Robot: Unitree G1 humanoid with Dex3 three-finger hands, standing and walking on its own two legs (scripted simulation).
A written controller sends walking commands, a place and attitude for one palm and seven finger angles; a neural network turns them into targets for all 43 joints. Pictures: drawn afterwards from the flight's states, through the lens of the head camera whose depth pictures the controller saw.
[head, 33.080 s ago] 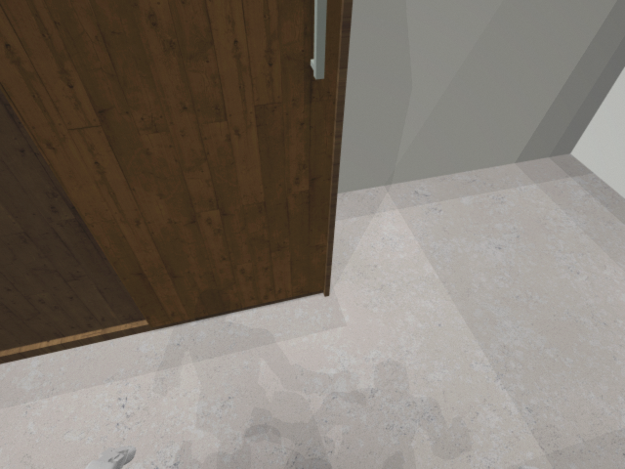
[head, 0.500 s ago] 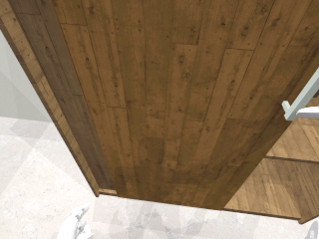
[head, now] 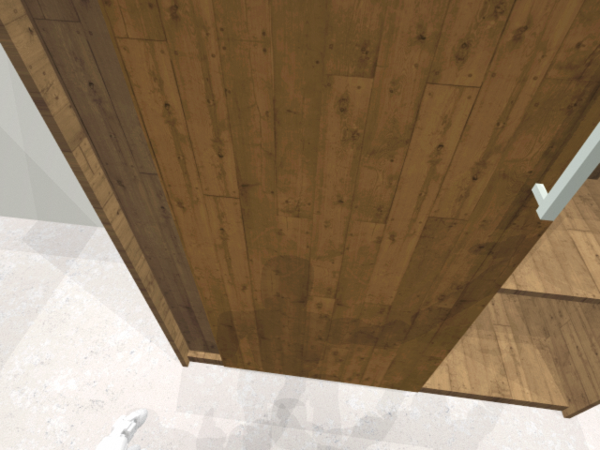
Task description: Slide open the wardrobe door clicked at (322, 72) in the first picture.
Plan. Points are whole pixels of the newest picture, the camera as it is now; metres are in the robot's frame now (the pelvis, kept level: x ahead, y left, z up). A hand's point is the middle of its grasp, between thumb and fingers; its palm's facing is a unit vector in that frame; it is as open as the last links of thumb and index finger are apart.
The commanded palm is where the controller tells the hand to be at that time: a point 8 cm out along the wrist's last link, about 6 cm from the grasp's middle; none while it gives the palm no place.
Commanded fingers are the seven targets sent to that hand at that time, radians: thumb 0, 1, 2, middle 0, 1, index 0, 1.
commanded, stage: slip the hand off the handle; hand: right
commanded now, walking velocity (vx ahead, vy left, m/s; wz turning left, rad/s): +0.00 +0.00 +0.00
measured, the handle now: (598, 125) +0.43 -0.30 +0.26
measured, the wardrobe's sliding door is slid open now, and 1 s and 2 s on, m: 0.47 0.47 0.47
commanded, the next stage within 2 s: draw the hand back to the body in 0.56 s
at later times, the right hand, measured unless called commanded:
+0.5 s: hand out of the picture +0.26 -0.36 +0.25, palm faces +0.46 +0.88 -0.13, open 14.7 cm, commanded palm +0.21 -0.39 +0.24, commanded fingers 0.00 0.55 -0.20 0.25 1.15 0.25 1.15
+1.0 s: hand out of the picture +0.22 -0.31 +0.23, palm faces +0.09 +0.99 -0.12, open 14.7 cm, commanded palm +0.18 -0.36 +0.22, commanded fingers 0.00 0.55 -0.20 0.25 1.15 0.25 1.15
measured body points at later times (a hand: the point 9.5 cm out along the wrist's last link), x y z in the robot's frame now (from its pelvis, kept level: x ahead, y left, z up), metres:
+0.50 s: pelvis -0.02 -0.01 +0.00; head -0.03 -0.01 +0.45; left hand +0.18 +0.21 -0.07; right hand +0.23 -0.40 +0.25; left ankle -0.02 +0.10 -0.73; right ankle +0.05 -0.10 -0.73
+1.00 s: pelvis -0.01 -0.01 +0.01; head -0.05 +0.00 +0.45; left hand +0.21 +0.20 -0.04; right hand +0.21 -0.36 +0.24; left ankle -0.02 +0.10 -0.73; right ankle +0.05 -0.10 -0.73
